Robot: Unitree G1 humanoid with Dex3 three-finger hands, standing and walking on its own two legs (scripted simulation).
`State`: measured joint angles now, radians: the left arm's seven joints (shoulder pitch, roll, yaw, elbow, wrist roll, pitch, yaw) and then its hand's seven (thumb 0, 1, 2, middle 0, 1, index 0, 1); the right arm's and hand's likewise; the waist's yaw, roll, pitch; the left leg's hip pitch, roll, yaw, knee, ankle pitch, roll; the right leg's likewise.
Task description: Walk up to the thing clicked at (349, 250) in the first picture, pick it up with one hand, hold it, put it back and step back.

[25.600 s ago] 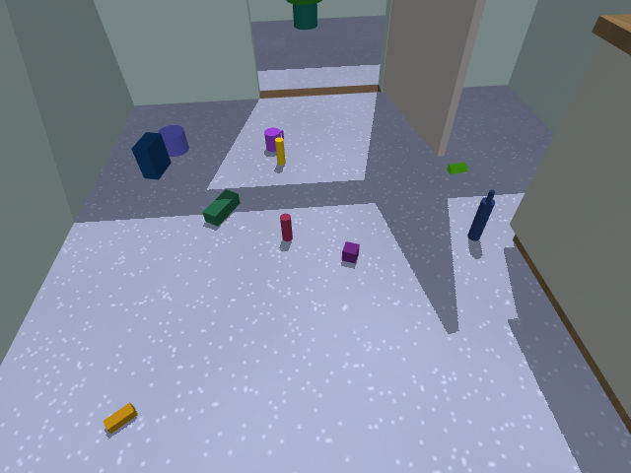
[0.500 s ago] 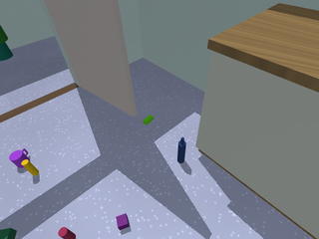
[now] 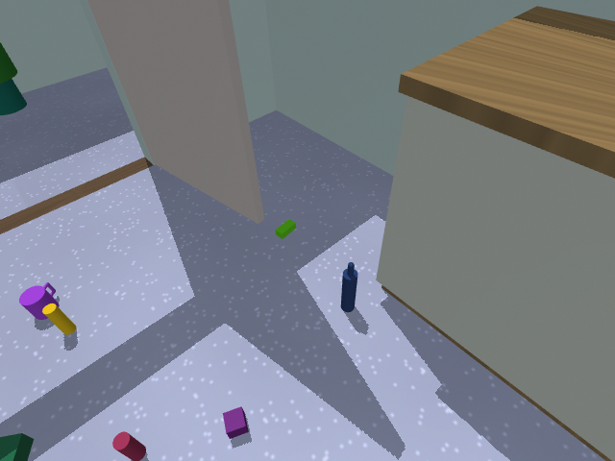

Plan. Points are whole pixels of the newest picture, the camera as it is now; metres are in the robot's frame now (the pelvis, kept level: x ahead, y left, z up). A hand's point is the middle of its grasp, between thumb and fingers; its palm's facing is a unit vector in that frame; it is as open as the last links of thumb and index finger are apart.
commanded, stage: stand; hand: left
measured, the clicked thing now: (235, 422) +0.42 +0.28 -0.75
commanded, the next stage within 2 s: walk up in 0.64 s
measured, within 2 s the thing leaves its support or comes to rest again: neither
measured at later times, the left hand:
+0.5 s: hand out of the picture +0.06 +0.25 -0.16, palm faces -0.02 -0.94 -0.34, open 7.4 cm
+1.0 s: hand out of the picture +0.06 +0.31 -0.19, palm faces -0.01 -0.93 -0.36, open 7.4 cm
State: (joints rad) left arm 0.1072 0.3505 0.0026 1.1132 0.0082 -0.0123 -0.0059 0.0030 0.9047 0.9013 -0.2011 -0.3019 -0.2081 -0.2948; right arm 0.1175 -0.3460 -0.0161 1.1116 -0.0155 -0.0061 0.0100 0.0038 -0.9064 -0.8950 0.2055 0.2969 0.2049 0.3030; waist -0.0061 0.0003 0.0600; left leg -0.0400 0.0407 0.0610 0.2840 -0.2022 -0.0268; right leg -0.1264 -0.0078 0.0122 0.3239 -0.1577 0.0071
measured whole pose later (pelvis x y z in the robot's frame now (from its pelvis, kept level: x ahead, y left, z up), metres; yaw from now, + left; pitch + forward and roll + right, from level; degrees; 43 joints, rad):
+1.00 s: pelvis -0.08 +0.04 -0.03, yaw +0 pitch -2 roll +0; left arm 0.00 0.41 0.06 0.90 0.01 0.07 0.02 0.00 0.90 0.90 -0.20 -0.30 -0.21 -0.29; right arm 0.13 -0.38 -0.07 0.97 -0.03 0.03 0.00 0.00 -0.91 -0.90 0.20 0.30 0.20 0.30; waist 0.00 -0.07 0.21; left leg -0.28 -0.03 0.01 0.71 -0.40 0.03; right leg -0.47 -0.01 0.11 0.80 -0.39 0.00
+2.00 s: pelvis -0.33 -0.01 -0.02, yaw +1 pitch -3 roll +0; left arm 0.19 0.38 0.08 0.87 0.01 0.05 -0.03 0.00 0.90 0.90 -0.20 -0.30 -0.21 -0.29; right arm 0.19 -0.36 -0.03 0.89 -0.05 -0.01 -0.01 0.01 -0.90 -0.89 0.21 0.30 0.21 0.30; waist 0.02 -0.03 0.11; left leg -0.29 0.02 -0.01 0.63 -0.29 0.00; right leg -0.27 0.00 0.05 0.75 -0.49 -0.01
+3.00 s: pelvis -0.33 -0.01 -0.01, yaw +3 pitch -3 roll +0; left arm 0.09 0.37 0.04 1.08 0.01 -0.02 0.00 0.00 0.90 0.90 -0.20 -0.30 -0.21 -0.29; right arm 0.08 -0.34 -0.04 1.06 -0.02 -0.01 0.01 0.00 -0.91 -0.89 0.21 0.30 0.20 0.30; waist 0.01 -0.02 0.07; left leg -0.16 -0.01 -0.04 0.48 -0.26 0.00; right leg -0.11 -0.01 0.01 0.44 -0.28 0.02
